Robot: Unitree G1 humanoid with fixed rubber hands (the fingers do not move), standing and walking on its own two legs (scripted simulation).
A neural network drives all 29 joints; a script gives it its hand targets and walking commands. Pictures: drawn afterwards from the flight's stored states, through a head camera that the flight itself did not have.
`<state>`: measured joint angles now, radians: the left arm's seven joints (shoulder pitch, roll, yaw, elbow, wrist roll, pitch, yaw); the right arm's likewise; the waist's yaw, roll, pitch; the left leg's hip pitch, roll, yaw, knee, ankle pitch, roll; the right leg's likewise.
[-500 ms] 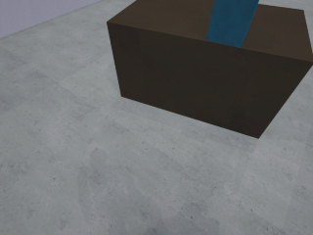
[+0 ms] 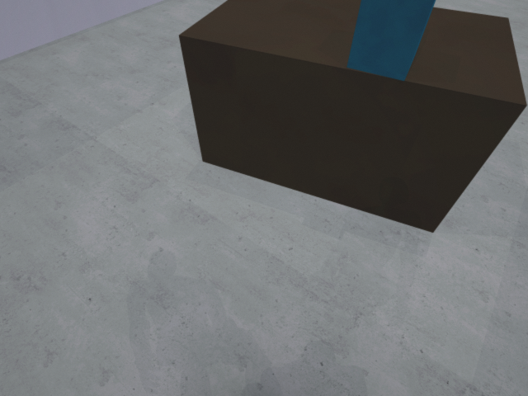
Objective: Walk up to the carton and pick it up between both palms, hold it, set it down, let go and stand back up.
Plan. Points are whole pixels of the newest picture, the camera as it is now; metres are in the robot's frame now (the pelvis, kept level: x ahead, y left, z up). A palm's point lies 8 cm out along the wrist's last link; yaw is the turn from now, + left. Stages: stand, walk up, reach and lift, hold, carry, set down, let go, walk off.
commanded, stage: stand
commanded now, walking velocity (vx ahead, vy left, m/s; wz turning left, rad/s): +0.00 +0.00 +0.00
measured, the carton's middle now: (392, 24) +1.18 -0.44 +0.04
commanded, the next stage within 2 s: walk up in 0.84 s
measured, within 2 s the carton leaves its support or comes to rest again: neither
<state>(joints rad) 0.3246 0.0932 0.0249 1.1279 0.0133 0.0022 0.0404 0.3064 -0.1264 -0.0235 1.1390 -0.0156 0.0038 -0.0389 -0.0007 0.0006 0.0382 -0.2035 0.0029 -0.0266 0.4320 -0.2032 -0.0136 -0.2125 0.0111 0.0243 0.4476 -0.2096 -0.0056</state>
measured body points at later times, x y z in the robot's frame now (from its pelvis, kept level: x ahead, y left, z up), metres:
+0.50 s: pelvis +0.01 +0.00 +0.00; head +0.02 -0.01 +0.45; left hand -0.03 +0.20 -0.16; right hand -0.02 -0.20 -0.17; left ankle +0.02 +0.13 -0.74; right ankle +0.02 -0.12 -0.74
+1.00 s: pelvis +0.01 -0.01 +0.00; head +0.02 -0.01 +0.45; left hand -0.02 +0.19 -0.16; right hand -0.02 -0.21 -0.16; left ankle +0.02 +0.13 -0.74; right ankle +0.02 -0.12 -0.74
